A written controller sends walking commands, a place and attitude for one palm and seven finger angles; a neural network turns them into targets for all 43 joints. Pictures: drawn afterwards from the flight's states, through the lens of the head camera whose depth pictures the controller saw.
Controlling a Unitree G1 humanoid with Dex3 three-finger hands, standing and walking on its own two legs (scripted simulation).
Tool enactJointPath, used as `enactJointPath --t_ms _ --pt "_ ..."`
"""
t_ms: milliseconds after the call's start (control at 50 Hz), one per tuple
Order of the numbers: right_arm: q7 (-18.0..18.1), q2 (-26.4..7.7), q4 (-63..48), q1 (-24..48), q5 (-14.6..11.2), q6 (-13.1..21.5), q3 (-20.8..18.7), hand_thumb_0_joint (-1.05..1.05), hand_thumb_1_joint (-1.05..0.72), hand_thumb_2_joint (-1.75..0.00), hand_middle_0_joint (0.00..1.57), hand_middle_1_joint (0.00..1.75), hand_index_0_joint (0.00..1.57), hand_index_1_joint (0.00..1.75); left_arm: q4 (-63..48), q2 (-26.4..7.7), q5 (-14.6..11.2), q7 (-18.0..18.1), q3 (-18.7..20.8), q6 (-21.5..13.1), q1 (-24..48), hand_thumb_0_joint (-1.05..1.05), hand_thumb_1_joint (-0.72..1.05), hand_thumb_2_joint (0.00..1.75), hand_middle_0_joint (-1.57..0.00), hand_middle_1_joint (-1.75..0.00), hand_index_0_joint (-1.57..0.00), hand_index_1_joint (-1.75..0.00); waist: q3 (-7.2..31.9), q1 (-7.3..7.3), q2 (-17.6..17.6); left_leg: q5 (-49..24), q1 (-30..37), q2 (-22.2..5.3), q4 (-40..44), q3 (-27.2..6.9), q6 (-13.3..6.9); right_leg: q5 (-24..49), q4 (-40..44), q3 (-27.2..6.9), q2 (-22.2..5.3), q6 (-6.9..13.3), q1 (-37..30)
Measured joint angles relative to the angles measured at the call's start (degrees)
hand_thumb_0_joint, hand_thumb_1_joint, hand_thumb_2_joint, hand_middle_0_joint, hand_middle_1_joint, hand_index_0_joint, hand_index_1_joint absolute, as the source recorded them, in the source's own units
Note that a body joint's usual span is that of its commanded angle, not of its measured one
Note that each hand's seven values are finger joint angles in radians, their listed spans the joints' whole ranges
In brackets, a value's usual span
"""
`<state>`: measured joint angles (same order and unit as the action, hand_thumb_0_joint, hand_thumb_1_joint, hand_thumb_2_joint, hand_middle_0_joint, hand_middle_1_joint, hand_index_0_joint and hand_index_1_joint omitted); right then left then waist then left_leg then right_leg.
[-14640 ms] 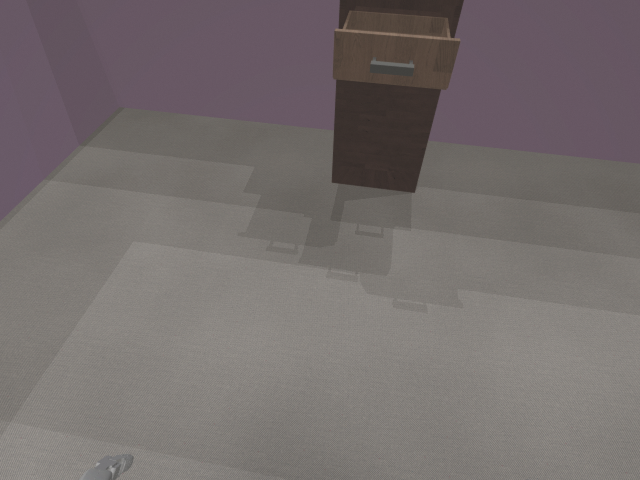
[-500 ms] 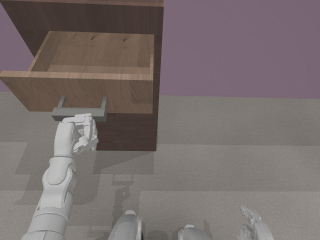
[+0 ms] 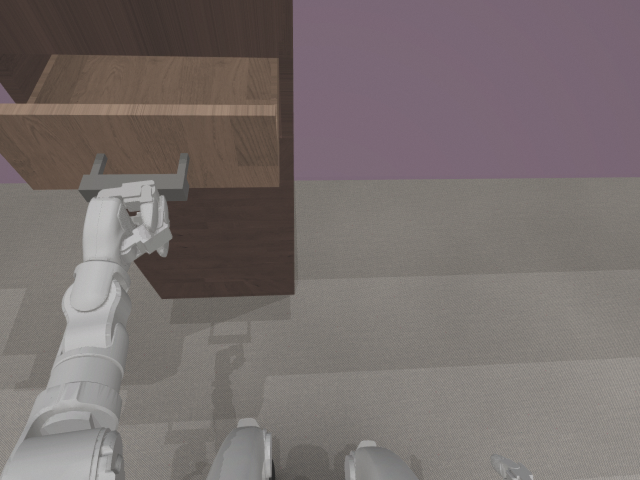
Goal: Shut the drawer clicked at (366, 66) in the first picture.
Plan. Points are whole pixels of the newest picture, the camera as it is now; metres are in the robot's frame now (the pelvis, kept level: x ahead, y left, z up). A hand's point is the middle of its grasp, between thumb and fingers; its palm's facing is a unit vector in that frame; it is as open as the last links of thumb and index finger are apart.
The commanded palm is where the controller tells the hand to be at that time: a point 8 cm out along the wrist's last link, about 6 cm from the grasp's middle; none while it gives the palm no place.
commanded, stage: push the drawer shut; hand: left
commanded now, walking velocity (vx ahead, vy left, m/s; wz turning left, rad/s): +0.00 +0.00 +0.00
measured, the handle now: (139, 174) +0.49 +0.24 +0.06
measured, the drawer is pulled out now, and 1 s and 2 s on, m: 0.11 0.00 0.00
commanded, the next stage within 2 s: pull the fist back off the drawer in 1.40 s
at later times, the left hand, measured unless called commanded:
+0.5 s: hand (170, 188) +0.47 +0.20 +0.05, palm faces +0.06 -1.00 -0.03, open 3.1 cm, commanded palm +0.46 +0.25 +0.06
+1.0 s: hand (174, 157) +0.53 +0.20 +0.05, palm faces +0.06 -1.00 -0.03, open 3.2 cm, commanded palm +0.52 +0.24 +0.06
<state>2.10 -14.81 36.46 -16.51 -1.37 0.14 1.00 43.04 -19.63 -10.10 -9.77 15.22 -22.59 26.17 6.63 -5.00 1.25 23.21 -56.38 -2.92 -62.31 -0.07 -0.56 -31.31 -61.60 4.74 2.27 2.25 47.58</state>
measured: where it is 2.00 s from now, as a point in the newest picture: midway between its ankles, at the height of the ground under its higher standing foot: outside the picture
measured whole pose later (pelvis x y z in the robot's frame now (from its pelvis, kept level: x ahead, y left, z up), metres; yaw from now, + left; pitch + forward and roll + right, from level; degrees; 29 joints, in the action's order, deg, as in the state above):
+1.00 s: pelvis +0.00 +0.01 -0.02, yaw -2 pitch +24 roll -5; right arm -0.2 -15.1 37.2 -22.1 1.2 -4.4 1.9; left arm 67.7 -30.5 -3.0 -9.9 23.9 -23.3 53.1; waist 6.6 -10.8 2.1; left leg 24.4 -66.9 -4.1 -66.9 -0.5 -1.4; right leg -31.4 -64.4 4.8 3.4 1.6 57.4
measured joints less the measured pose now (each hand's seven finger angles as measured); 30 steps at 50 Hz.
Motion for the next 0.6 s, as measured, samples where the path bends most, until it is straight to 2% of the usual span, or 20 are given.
enactJointPath --t_ms 340,600 --pt "-0.75 0.26 0.89 -0.99 0.49 -1.29 0.07 0.0 -0.91 -0.89 0.2 0.3 0.2 0.3 10.31 -2.3 1.63 -1.03 3.19 -1.56 9.46 0.01 0.75 0.88 -1.4 -1.6 -1.4 -1.6 0.25 -1.01 0.12 0.56 -2.84 -0.25 -1.47 0.01 -0.1 -0.43 -1.29 -0.09 0.23 -0.06 2.79" --pt "-1.34 0.15 0.67 -2.18 1.26 -2.53 0.53 0.0 -0.91 -0.89 0.2 0.3 0.2 0.3 17.99 -6.29 4.13 -0.65 6.02 -1.16 18.09 0.02 0.76 0.88 -1.4 -1.6 -1.39 -1.6 0.33 -3.3 0.18 0.92 -6.34 -0.82 -3.2 -0.09 -0.34 -0.33 -2.42 -0.11 0.76 -0.23 6.12"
